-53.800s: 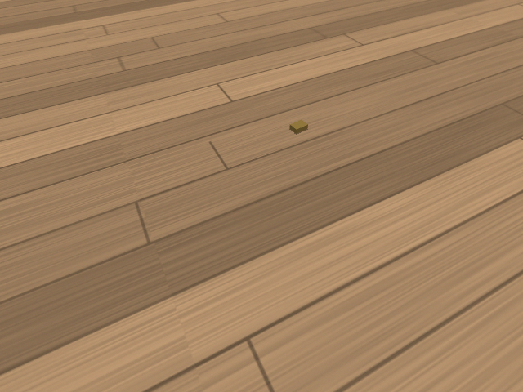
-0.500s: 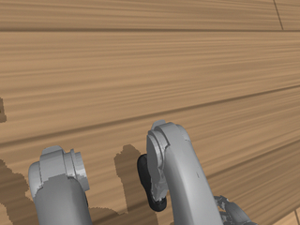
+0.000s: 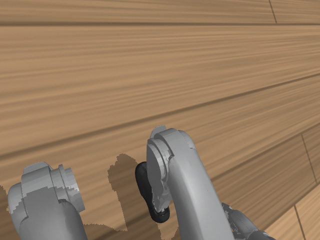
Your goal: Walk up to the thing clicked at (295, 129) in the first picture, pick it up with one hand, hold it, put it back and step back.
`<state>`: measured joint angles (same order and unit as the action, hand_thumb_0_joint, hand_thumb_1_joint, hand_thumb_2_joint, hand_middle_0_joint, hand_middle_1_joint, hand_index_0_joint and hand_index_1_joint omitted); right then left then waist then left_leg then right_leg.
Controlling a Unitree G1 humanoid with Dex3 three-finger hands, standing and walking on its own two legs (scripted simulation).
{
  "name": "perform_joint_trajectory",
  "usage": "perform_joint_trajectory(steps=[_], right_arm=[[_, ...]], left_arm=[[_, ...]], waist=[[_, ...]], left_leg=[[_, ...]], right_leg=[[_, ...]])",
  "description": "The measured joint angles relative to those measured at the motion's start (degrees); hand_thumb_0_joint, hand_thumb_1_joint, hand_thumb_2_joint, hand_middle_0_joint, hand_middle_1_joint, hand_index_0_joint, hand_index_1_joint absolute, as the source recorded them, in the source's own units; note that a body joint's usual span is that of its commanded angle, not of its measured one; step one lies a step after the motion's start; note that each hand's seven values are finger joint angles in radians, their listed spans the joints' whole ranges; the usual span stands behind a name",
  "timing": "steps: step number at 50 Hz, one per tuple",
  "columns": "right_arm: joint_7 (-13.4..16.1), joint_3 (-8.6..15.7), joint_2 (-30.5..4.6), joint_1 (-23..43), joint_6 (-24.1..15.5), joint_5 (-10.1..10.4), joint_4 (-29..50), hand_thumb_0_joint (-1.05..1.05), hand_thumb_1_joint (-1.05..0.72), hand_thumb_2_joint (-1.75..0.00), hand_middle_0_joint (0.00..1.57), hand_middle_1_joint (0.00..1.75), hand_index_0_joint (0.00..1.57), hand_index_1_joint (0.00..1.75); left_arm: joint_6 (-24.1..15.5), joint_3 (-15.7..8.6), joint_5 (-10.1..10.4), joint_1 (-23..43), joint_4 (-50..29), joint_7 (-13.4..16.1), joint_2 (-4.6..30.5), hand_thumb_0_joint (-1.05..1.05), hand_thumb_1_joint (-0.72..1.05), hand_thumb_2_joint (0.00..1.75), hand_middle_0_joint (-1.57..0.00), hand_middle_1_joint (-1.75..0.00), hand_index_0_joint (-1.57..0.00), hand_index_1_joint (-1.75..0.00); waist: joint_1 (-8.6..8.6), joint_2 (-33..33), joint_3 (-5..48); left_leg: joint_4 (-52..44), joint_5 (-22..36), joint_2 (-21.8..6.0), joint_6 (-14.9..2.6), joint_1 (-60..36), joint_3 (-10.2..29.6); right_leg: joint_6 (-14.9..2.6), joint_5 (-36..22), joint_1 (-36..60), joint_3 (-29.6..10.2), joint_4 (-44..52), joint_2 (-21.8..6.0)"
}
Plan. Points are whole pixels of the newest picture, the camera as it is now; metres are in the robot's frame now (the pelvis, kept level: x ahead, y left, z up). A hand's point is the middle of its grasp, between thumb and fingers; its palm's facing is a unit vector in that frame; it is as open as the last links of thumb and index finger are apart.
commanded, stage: rest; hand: left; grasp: from above
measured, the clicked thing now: out of the picture +0.45 +0.36 -0.27
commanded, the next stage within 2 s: open in 0.60 s
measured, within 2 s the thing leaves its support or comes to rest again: rests again in 0.32 s
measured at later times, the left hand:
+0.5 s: hand out of the picture +0.43 +0.36 -0.24, palm faces -0.44 -0.14 -0.89, open 9.5 cm
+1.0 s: hand out of the picture +0.44 +0.36 -0.24, palm faces -0.43 -0.14 -0.89, open 10.4 cm
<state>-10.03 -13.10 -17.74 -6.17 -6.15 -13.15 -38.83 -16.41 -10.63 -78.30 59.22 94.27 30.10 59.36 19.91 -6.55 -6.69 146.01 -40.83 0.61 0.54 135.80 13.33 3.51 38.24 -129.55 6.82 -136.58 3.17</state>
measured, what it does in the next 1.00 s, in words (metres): stands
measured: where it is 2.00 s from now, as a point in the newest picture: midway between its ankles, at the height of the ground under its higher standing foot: (118, 222)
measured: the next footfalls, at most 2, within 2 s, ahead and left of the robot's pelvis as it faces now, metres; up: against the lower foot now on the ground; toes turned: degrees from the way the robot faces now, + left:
none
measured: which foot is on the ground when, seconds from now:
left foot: down 0.00-1.00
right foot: down 0.00-1.00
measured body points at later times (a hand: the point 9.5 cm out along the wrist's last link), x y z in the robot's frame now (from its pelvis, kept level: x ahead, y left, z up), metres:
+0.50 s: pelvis +0.00 +0.00 +0.00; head +0.26 +0.14 +0.33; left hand +0.45 +0.36 -0.19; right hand +0.06 -0.26 -0.05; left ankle +0.06 +0.12 -0.27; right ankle +0.11 -0.13 -0.27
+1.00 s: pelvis -0.01 +0.01 +0.00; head +0.26 +0.14 +0.33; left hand +0.46 +0.36 -0.19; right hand +0.06 -0.25 -0.05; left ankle +0.06 +0.12 -0.27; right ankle +0.11 -0.13 -0.27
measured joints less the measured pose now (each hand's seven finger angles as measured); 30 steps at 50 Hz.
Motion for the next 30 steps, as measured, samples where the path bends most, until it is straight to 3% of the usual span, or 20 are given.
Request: perform_joint_trajectory(steps=[11,24,30], right_arm=[[-0.3,-1.5,-1.4,0.8,-1.3,-0.8,0.9,0.0,-0.9,-0.9,0.2,0.3,0.2,0.3],[-1.2,-3.4,-1.6,1.5,-2.8,-1.5,1.2,0.0,-0.9,-0.9,0.2,0.3,0.2,0.3],[-1.8,-3.9,-1.4,1.7,-3.5,-1.8,1.4,0.0,-0.9,-0.9,0.2,0.3,0.2,0.3]], left_arm=[[-0.2,0.6,0.8,-0.2,1.5,0.7,1.9,0.0,0.15,0.18,-0.82,-0.26,-0.86,-0.23],[-1.0,2.0,0.6,-0.1,3.4,2.3,3.1,0.0,0.14,0.21,-0.8,-0.29,-0.84,-0.27],[-0.9,1.5,0.2,-0.3,4.0,3.9,3.5,-0.01,0.13,0.23,-0.8,-0.31,-0.83,-0.29]], waist=[[0.32,-0.8,-1.2],[0.62,-2.0,-2.0],[0.97,-2.3,-2.1]], left_leg=[[0.9,0.0,-0.3,-0.27,-0.4,0.9],[1.6,-0.4,-0.4,-0.43,-1.0,1.7],[1.7,-0.5,-0.4,-0.44,-1.2,1.9]], right_leg=[[0.11,-0.6,0.6,0.8,0.0,0.5],[0.16,-0.6,1.5,1.4,0.1,0.9],[0.38,-0.6,1.8,1.5,0.1,0.9]])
